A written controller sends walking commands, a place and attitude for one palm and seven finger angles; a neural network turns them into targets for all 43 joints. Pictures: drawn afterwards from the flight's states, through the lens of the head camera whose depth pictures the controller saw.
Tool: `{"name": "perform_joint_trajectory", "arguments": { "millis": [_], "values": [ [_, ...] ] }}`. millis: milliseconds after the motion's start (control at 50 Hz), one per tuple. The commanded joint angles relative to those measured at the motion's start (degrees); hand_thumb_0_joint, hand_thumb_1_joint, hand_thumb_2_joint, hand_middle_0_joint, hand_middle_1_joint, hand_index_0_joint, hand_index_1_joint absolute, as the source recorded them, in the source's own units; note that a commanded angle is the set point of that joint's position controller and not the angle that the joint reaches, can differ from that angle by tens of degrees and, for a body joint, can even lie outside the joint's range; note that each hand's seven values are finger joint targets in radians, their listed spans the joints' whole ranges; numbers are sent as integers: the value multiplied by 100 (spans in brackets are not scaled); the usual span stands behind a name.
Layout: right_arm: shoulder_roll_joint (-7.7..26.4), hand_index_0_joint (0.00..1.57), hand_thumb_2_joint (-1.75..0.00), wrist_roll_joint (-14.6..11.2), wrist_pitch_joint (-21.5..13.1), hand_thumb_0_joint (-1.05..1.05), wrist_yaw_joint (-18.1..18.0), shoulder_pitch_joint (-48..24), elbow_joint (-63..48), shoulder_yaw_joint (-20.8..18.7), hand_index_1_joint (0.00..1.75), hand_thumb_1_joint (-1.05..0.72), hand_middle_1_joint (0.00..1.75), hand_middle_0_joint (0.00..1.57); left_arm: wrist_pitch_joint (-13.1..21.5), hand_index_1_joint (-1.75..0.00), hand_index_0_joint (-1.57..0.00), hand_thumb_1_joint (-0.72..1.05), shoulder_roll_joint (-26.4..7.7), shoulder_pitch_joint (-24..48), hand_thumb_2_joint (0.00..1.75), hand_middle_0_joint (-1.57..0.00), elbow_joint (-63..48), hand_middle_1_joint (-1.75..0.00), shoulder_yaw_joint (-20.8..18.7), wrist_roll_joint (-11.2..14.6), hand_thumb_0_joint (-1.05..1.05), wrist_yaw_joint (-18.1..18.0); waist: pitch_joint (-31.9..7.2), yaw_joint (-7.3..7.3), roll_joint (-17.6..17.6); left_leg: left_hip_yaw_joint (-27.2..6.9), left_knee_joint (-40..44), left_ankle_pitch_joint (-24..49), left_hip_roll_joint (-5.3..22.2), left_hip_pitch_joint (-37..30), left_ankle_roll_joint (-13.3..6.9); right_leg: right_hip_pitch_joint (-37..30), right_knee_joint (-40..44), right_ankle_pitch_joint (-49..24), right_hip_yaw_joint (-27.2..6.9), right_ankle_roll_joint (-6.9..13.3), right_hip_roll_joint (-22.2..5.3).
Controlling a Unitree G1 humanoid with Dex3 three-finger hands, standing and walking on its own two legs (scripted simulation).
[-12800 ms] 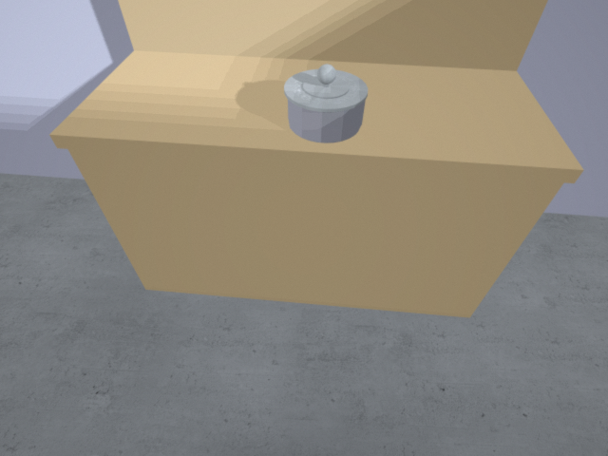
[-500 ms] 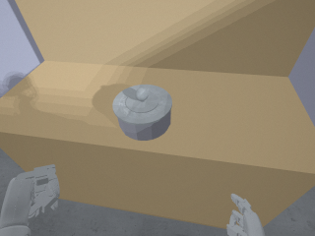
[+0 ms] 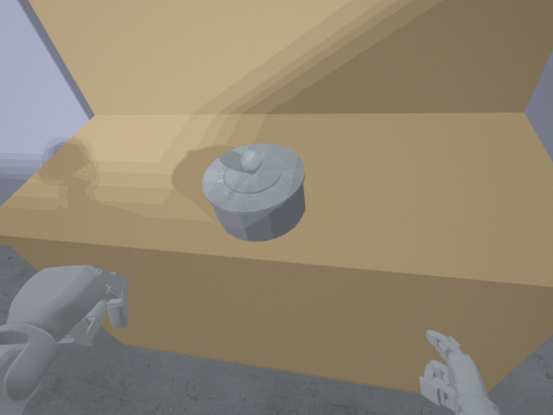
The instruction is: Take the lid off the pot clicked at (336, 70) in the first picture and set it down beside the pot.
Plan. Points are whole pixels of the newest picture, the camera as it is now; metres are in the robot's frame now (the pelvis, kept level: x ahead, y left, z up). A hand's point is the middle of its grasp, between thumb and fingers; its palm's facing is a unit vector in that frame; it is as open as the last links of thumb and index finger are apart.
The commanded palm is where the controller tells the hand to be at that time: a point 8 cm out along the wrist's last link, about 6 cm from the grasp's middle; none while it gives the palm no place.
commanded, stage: reach forward and open the fingers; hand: left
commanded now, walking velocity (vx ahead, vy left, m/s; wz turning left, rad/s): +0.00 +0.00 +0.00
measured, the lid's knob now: (250, 161) +0.53 +0.12 +0.09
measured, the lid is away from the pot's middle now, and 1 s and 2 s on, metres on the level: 0.00 0.00 0.00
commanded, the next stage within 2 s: move the open hand above the knob in 0.66 s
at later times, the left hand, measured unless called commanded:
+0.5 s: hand (72, 265) +0.24 +0.29 +0.15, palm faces -0.09 -0.02 -1.00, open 9.4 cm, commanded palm +0.22 +0.27 +0.22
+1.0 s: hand (109, 226) +0.29 +0.25 +0.17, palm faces -0.11 +0.03 -0.99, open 10.1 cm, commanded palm +0.28 +0.25 +0.24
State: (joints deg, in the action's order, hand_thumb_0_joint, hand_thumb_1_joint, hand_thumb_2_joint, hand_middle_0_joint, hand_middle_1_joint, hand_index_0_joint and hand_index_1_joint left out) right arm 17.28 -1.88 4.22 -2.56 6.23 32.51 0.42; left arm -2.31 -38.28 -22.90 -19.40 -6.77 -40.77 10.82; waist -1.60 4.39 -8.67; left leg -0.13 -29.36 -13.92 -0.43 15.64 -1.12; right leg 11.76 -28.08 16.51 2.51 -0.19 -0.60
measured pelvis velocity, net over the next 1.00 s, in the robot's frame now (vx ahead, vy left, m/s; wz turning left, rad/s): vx -0.04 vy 0.02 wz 0.01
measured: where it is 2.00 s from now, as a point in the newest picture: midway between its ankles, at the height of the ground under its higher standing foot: outside the picture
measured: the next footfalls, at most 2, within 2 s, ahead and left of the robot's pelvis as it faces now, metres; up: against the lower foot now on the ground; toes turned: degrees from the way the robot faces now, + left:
none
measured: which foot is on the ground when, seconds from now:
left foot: down 0.00-1.00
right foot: down 0.00-1.00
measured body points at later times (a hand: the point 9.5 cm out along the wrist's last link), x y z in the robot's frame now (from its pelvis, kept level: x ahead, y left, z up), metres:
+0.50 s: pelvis -0.03 +0.03 +0.00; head -0.03 -0.01 +0.45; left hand +0.24 +0.29 +0.21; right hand +0.17 -0.19 -0.10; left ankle +0.02 +0.11 -0.74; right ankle -0.02 -0.12 -0.74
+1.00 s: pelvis -0.04 +0.02 +0.00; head -0.03 -0.02 +0.45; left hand +0.29 +0.25 +0.23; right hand +0.17 -0.19 -0.10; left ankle +0.02 +0.11 -0.74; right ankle -0.02 -0.12 -0.74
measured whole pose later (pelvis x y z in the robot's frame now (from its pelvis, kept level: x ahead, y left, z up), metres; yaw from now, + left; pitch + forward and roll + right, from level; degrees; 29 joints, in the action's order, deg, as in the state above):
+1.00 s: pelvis -0.04 +0.02 +0.00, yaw +1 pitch -2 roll +0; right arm 16.2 -2.9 3.7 -0.5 6.1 33.2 2.4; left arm -4.8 -38.9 20.9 -0.3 4.9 -45.0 22.7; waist 2.0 3.3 -6.6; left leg 0.3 -26.1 -9.0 -2.5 15.2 -2.6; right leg 12.2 -27.1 12.8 2.1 -1.2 -2.6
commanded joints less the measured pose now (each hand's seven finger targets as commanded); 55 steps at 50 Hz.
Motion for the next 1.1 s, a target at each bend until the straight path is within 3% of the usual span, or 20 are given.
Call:
{"name": "perform_joint_trajectory", "arguments": {
  "millis": [0,80,180,240,300,380,440,480,500,580,600,660,740,780,840,880,900,980,1060,1080],
  "values": [
    [409,20,-90,-19,-354,0,-33,-731,-979,-130,30,-90,30,20,297,-68,-104,18,-1833,1435,126,-104,-739,-68,-1312,-2,0,271,-678,-156,671,-19,258,1426,-156,-730,-237,-88,638,-1750,-85,-101,-50],
    [402,20,-90,-32,-433,0,82,-806,-1078,-175,30,-90,30,20,528,-54,-98,7,-1655,1455,129,-98,-857,-54,-1358,163,0,399,-763,-52,254,-87,316,1651,-165,-1007,-187,6,752,-1676,-27,-19,68],
    [507,20,-90,-75,-305,0,204,-719,-1017,-203,30,-90,30,20,365,-36,-92,-7,-1594,1842,132,-92,-115,-36,-1242,87,0,421,-330,-124,759,-65,520,1069,-118,-697,-141,227,866,-1063,41,-15,129],
    [456,20,-90,-63,-353,0,149,-767,-1036,-190,30,-90,30,20,495,-26,-88,-16,-1774,3019,136,-88,-639,-26,-1070,30,0,375,-814,-100,354,-145,688,848,-110,-909,-144,35,852,-663,45,-13,56],
    [391,20,-90,-28,-471,0,165,-741,-1009,-168,30,-90,30,20,541,-15,-85,-24,-1796,3261,139,-85,-748,-15,-995,-1,0,364,-1286,-76,72,-241,720,935,-105,-1157,-137,-116,777,-640,49,30,84],
    [515,20,-90,-92,-379,0,239,-692,-969,-205,30,-90,30,20,260,-8,-82,-30,-1756,3015,141,-82,223,-8,-1160,-80,0,357,-656,-75,370,-290,823,654,-71,-843,-79,87,745,-435,95,102,199],
    [510,20,-90,-114,-318,0,264,-804,-993,-180,30,-90,30,20,167,-8,-83,-31,-1673,3883,143,-83,-4,-8,-793,-68,0,445,-718,-79,339,-351,1005,417,-18,-788,-49,68,692,-312,121,82,136],
    [458,20,-90,-154,-391,0,304,-890,-1143,-173,30,-90,30,20,79,-8,-83,-31,-1293,3960,144,-83,-175,-8,-470,-17,0,491,-826,-146,131,-426,936,309,-47,-961,-67,133,593,-299,83,109,198],
    [431,20,-90,-121,-401,0,293,-951,-1071,-141,30,-90,30,20,94,-8,-83,-32,-1365,4394,145,-83,-324,-8,-297,-61,0,581,-1019,-127,74,-494,1084,211,-7,-984,-44,65,590,-308,106,83,138],
    [511,20,-90,-103,-402,0,265,-815,-1032,-150,30,-90,30,20,-13,-8,-83,-32,-2001,4436,147,-83,29,-8,-907,-253,0,585,-941,-88,164,-530,1001,138,-10,-889,-63,46,534,-210,49,147,216],
    [481,20,-90,-74,-362,0,252,-874,-924,-96,30,-90,30,20,-19,-8,-83,-33,-2198,4920,148,-83,166,-8,-919,-383,0,642,-1064,-53,325,-527,1118,88,-2,-796,-45,-42,561,-168,83,134,161],
    [501,20,-90,-107,-338,0,213,-802,-906,-103,30,-90,30,20,-120,-8,-84,-33,-2003,5228,149,-84,736,-8,-763,-336,0,671,-734,-83,357,-492,1093,-20,-21,-678,-42,154,578,-48,99,141,151],
    [453,20,-90,-143,-377,0,286,-877,-1079,-122,30,-90,30,20,-153,-8,-84,-34,-1381,5199,151,-84,328,-8,-189,-83,0,907,-1074,-119,386,-459,977,335,-41,-978,-60,109,543,-362,90,110,143],
    [424,20,-90,-202,-417,0,343,-855,-1130,-135,30,-90,30,20,-247,-8,-84,-34,-753,4954,151,-84,510,-8,266,-110,0,954,-934,-242,375,-483,850,299,-52,-1036,-68,325,478,-354,96,132,207],
    [525,20,-90,-155,-326,0,270,-802,-970,-124,30,-90,30,20,-275,-8,-84,-34,-1406,5723,151,-84,672,-8,-23,-317,0,957,-785,-216,658,-389,1034,-140,-54,-760,-73,254,595,-93,109,106,178],
    [580,20,-90,-153,-337,0,210,-779,-926,-88,30,-90,30,20,-302,-8,-84,-34,-1911,6284,151,-84,838,-8,-401,-466,0,858,-870,-247,471,-373,888,-66,-118,-786,-94,242,550,-19,57,163,209],
    [517,20,-90,-127,-341,0,196,-858,-871,-38,30,-90,30,20,-270,-8,-84,-34,-2128,7161,151,-84,585,-8,-349,-624,0,884,-1282,-217,269,-416,991,108,-119,-918,-66,59,524,-124,65,173,163],
    [520,20,-90,-133,-356,0,218,-663,-836,-112,30,-90,30,20,-388,-8,-84,-34,-1859,6711,151,-84,1416,-8,-350,-495,0,903,-1444,-212,280,-318,661,663,-215,-1007,-108,-53,491,-537,2,210,177],
    [499,20,-90,-183,-229,0,335,-767,-908,-108,30,-90,30,20,-531,-8,-84,-34,-732,6442,151,-84,1742,-8,691,-383,0,1194,-1084,-295,691,-145,718,627,-223,-792,-100,118,531,-672,86,137,110],
    [519,20,-90,-225,-240,0,367,-721,-955,-151,30,-90,30,20,-557,-8,-84,-34,-610,6129,151,-84,1906,-8,676,-365,0,1228,-1056,-355,758,-120,553,726,-246,-832,-142,173,516,-795,60,159,152]
  ]
}}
